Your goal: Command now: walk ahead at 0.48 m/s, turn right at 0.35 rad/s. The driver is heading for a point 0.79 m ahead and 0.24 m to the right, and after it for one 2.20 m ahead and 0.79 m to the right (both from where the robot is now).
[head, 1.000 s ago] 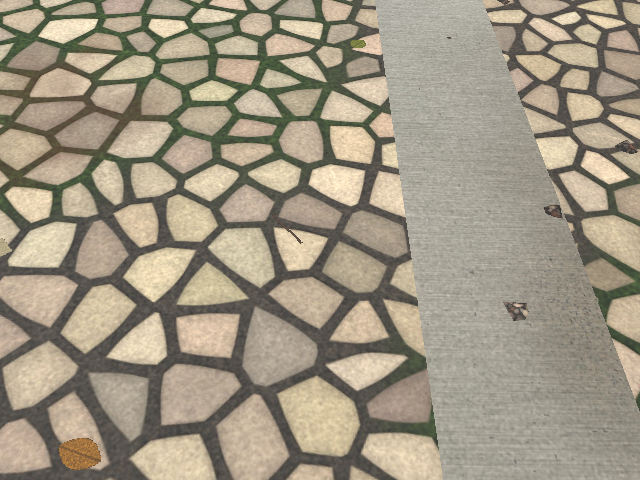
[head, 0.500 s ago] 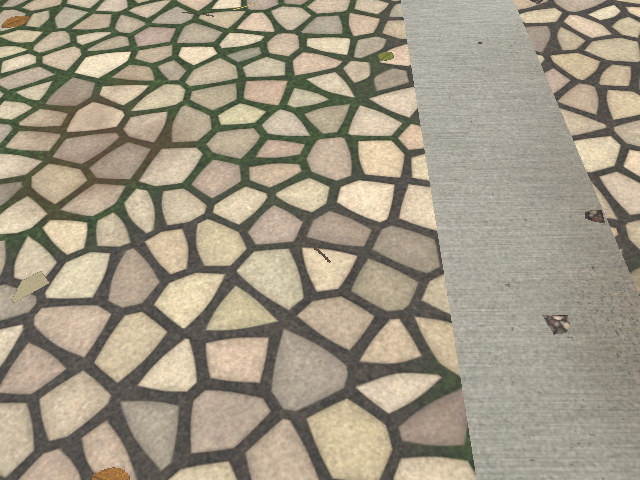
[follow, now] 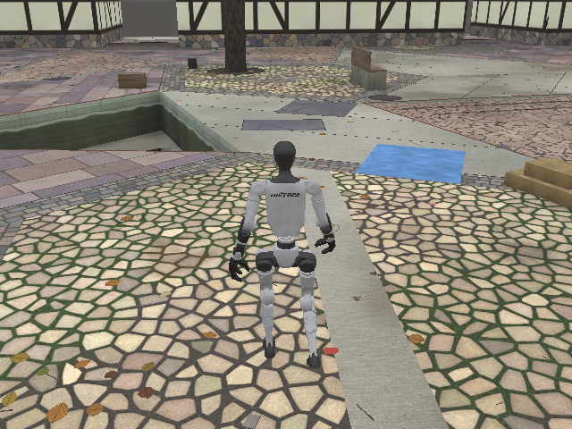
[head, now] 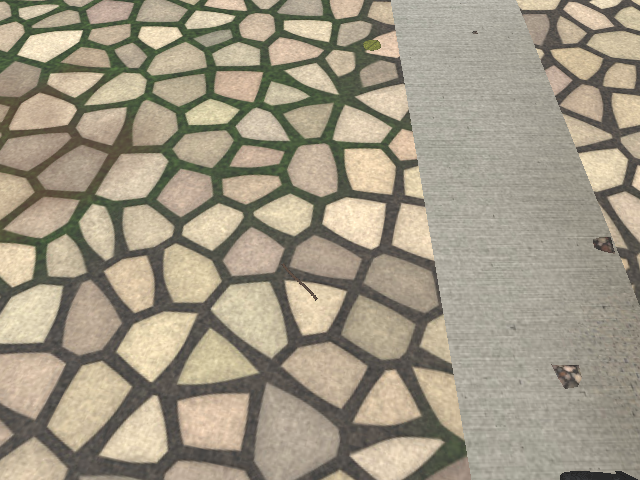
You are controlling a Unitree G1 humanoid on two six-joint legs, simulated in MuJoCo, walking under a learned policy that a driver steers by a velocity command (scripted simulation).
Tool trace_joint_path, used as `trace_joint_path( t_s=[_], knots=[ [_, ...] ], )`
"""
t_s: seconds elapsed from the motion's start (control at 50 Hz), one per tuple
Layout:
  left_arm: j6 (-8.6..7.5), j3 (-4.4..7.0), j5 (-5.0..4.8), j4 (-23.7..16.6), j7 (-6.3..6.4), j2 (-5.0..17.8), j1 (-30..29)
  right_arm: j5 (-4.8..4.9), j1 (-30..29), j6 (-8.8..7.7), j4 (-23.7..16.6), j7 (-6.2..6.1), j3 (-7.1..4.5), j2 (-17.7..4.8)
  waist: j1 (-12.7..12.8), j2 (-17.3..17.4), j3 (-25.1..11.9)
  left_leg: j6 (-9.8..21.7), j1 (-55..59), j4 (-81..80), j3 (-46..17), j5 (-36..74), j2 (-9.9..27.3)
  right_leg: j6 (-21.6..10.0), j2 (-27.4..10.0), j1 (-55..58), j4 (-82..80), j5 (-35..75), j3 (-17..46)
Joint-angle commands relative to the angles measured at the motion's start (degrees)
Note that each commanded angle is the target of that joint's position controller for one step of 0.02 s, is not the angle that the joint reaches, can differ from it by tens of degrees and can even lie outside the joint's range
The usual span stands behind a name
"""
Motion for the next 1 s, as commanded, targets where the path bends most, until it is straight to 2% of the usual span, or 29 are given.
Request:
trace_joint_path(
  t_s=[0.02, 0.06, 0.12, 0.18, 0.24, 0.3, 0.34, 0.38, 0.4, 0.42, 0.44, 0.46, 0.48, 0.5, 0.52, 0.54, 0.56, 0.58, 0.64, 0.74, 0.8, 0.84, 0.88, 0.9, 0.92, 0.94, 0.96, 0.98, 1.0],
  knots=[
    [-0.55, 2.07, 0.35, -5.39, 0.39, 6.26, -1.83, -0.94, 6.09, -1.11, 0.45, -0.24, -1.82, -5.11, -3.00, 7.09, -5.16, 7.86, 17.57, -20.76, -19.99, -6.33, 16.46, -0.94, -6.83, -19.03, 5.19, 7.35, 2.78],
    [1.08, 1.88, 0.18, -4.75, 0.33, 3.82, -0.12, -0.86, 4.28, -1.96, 1.43, -0.12, -2.03, -4.46, -1.21, 6.84, -3.74, 8.34, 12.80, -23.94, -14.04, -2.29, 15.47, -0.52, -7.63, -16.18, 3.51, 8.59, 2.45],
    [2.31, 1.96, 0.70, -6.85, 0.59, 3.39, -3.79, -0.86, 4.53, -2.68, 3.12, -0.46, -2.73, -6.28, -0.76, 4.69, -0.37, 8.95, 11.57, -26.43, -7.83, 2.31, 15.81, 0.58, -8.02, -21.11, -1.07, 13.89, 3.43],
    [1.61, 1.83, 0.97, -8.29, -0.26, 3.27, -7.75, -0.99, 5.82, -2.35, 4.08, -1.15, -3.04, -7.52, -1.81, 3.30, 0.53, 8.28, 14.33, -26.64, -1.75, 6.49, 14.44, 1.05, -7.19, -23.42, -10.62, 23.71, 2.71],
    [1.01, 1.02, 1.13, -10.58, -1.70, 2.04, -14.63, -0.59, 8.17, -1.66, 4.73, -1.68, -3.36, -9.16, -4.72, 1.95, 2.10, 7.42, 16.88, -26.76, 3.00, 8.65, 14.21, 0.74, -6.33, -22.51, -20.52, 29.21, -2.02],
    [0.92, 0.54, 0.98, -13.60, -2.89, 1.65, -20.16, 0.13, 11.98, -0.30, 6.00, -1.83, -3.80, -10.44, -7.09, 1.51, 3.71, 6.94, 24.23, -24.78, 4.93, 10.94, 16.04, -0.38, -5.68, -25.42, -26.37, 27.53, -4.18],
    [0.94, 0.61, 0.93, -15.50, -3.62, 2.18, -21.99, 0.73, 13.11, 0.86, 6.45, -1.86, -4.09, -11.19, -7.16, 2.14, 3.79, 6.16, 28.95, -21.85, 5.99, 16.03, 17.16, -1.61, -4.67, -26.23, -28.59, 23.25, -5.87],
    [1.15, 1.42, 0.94, -16.58, -4.01, 3.85, -20.45, 1.11, 12.23, 1.83, 6.05, -2.11, -4.47, -12.73, -5.01, 4.32, 0.91, 4.86, 31.47, -15.21, 7.65, 34.21, 17.38, -3.59, -1.34, -21.08, -29.27, 17.35, -9.00],
    [1.39, 2.29, 0.88, -16.29, -3.96, 5.42, -16.92, 1.30, 11.65, 2.34, 5.69, -2.32, -4.67, -13.53, -2.64, 5.69, -2.12, 4.18, 31.91, -8.87, 8.35, 44.35, 17.09, -4.91, 1.08, -15.72, -28.85, 14.20, -10.62],
    [1.56, 3.74, 0.69, -14.82, -3.65, 7.87, -9.62, 1.49, 10.84, 2.84, 5.32, -2.50, -4.65, -13.79, 1.71, 5.96, -6.23, 3.03, 29.75, 1.37, 9.43, 49.31, 15.88, -6.65, 3.90, -6.03, -30.30, 13.65, -11.64],
    [1.94, 5.87, 0.60, -12.26, -2.72, 11.58, 0.49, 1.37, 10.51, 2.80, 4.78, -2.77, -4.04, -12.66, 6.96, 4.18, -11.42, 0.60, 20.83, 15.77, 10.38, 42.95, 13.62, -9.11, 4.96, 10.36, -33.47, 16.67, -9.22],
    [2.31, 7.50, 0.50, -11.49, -1.60, 18.65, 3.64, -1.07, 15.51, 1.77, 2.05, -2.36, -1.74, -5.22, 3.18, -10.25, -16.82, -3.17, -4.05, 37.42, 9.31, -0.37, 6.53, -17.13, -9.83, 32.36, -33.67, 14.37, 16.55],
    [1.30, 6.69, 0.79, -14.00, -2.05, 18.03, 3.22, -0.26, 13.99, -0.78, 0.33, -1.60, -0.65, -4.50, 2.55, -10.09, -26.54, -4.16, -17.13, 49.41, -5.05, -26.25, -2.40, -25.34, -18.59, 41.25, -45.37, 3.07, 45.28],
    [0.54, 5.19, 1.44, -13.66, -2.54, 13.16, 2.58, 2.33, 5.74, -2.31, -1.30, -0.94, -2.08, -9.83, 5.58, -3.19, -20.89, -2.64, -23.47, 50.33, -9.83, -21.56, 1.05, -20.85, -17.34, 38.56, -49.03, 4.49, 38.94],
    [-0.01, 4.69, 1.41, -13.42, -2.55, 11.51, 0.00, 2.74, 3.76, -3.11, -2.27, -0.89, -1.80, -9.27, 3.79, -1.97, -13.67, -1.46, -24.30, 46.11, -9.24, -16.37, 3.45, -18.56, -15.19, 30.64, -48.78, 9.11, 30.61],
    [-0.13, 4.05, 1.22, -14.06, -2.43, 9.52, -4.25, 1.36, 4.36, -3.24, -1.37, -1.38, -1.80, -8.79, 0.78, 1.69, -9.38, -1.59, -20.83, 40.82, -9.15, -12.67, 5.91, -16.52, -12.43, 21.72, -48.64, 15.46, 23.60],
    [-0.15, 3.42, 1.64, -15.06, -2.14, 7.69, -7.34, 0.28, 5.46, -2.76, -0.78, -1.62, -2.27, -9.39, -1.46, 0.67, -7.29, -2.07, -16.30, 36.77, -9.32, -10.10, 7.48, -15.65, -10.37, 14.87, -49.56, 21.14, 18.89],
    [-0.15, 3.18, 2.17, -15.97, -1.91, 7.23, -8.74, -0.03, 6.50, -1.99, -0.66, -1.49, -2.45, -9.40, -2.83, -0.51, -6.73, -2.65, -12.99, 35.21, -9.37, -8.57, 7.98, -15.50, -9.12, 10.74, -50.85, 23.88, 17.14],
    [-0.55, 3.65, 1.74, -15.72, -0.99, 8.88, -8.03, -0.91, 6.16, -0.39, -1.14, -1.56, -2.04, -7.23, -3.60, -0.23, -5.58, -5.53, -11.14, 28.11, -7.69, -4.55, 7.19, -15.92, -7.25, 4.62, -52.49, 30.98, 12.32],
    [0.14, 4.03, 1.20, -14.27, 0.33, 10.11, -4.41, -0.45, -4.84, -0.61, -4.11, -1.07, -0.74, -4.78, 0.51, -3.20, -2.96, -7.08, -7.58, 5.57, -6.79, 12.35, 2.99, -11.86, -3.23, 1.09, -51.48, 22.74, 8.48],
    [0.38, 3.99, 0.96, -12.88, 0.45, 9.92, -1.77, 0.38, -7.41, -1.38, -4.85, -0.09, -0.92, -5.96, 1.89, -4.22, -2.90, -6.22, -5.29, 0.04, -7.53, 15.59, 2.06, -11.00, -5.43, 3.64, -49.40, 18.49, 11.29],
    [0.48, 3.71, 1.02, -12.00, 0.58, 8.92, -0.78, 0.32, -6.95, -1.91, -4.85, 0.46, -1.40, -7.28, 1.58, -4.87, -2.81, -4.60, -5.01, -2.02, -8.42, 13.54, 2.44, -10.29, -7.61, 7.59, -46.62, 17.87, 13.92],
    [0.82, 3.81, 1.35, -11.57, 0.57, 9.00, -1.22, 0.26, -4.44, -2.28, -4.52, 0.61, -1.95, -8.31, -0.02, -6.43, -2.46, -2.50, -2.85, -2.84, -7.56, 8.13, 2.26, -9.36, -9.03, 10.02, -43.78, 21.38, 15.69],
    [1.04, 3.62, 1.44, -11.67, 0.47, 8.50, -1.89, 0.05, -0.74, -2.47, -3.52, 0.43, -2.52, -9.01, -2.19, -6.57, -3.58, -1.07, 2.05, -4.71, -5.94, 6.89, 1.26, -8.36, -7.72, 10.23, -40.15, 26.70, 15.06],
    [1.09, 2.86, 1.78, -11.93, 0.29, 6.56, -1.84, -0.51, 5.24, -2.75, -2.25, 0.11, -3.43, -10.86, -5.02, -5.19, -8.07, 1.07, 11.56, -4.55, -6.77, 7.24, 2.82, -6.64, -4.36, 8.70, -31.27, 30.84, 12.57],
    [1.05, 1.62, 2.80, -12.94, 0.36, 3.73, 0.77, -1.26, 13.53, -2.79, -1.65, -0.14, -4.13, -14.29, -7.03, 2.91, -17.23, 5.42, 27.46, -2.62, -18.38, 6.81, 12.67, -4.21, 0.15, -0.01, -14.16, 19.43, 8.51],
    [0.33, 0.72, 0.66, -12.94, 0.32, 0.45, 9.66, -1.33, 17.59, -2.05, 1.20, 0.44, -5.31, -18.28, -3.36, 22.70, -21.73, 15.55, 42.15, -11.01, -46.51, -2.44, 23.75, 0.29, 8.56, -20.11, 4.77, -8.78, 4.08],
    [0.19, 1.70, 0.04, -11.78, 0.66, 6.72, 6.27, 0.33, 16.80, -1.96, 0.58, 0.73, -3.91, -12.20, -5.67, 13.89, -17.44, 14.36, 40.04, -14.33, -49.57, -9.52, 23.40, 0.70, 5.74, -26.51, 10.61, -8.94, 8.27],
    [0.37, 2.49, 0.37, -12.96, 0.84, 9.44, -1.52, 0.08, 12.84, -1.69, -0.27, 0.46, -2.88, -9.11, -6.81, 7.95, -10.66, 11.98, 32.91, -13.42, -38.86, -0.69, 21.38, 0.86, 4.01, -27.11, 11.65, -4.81, 7.36]
  ],
)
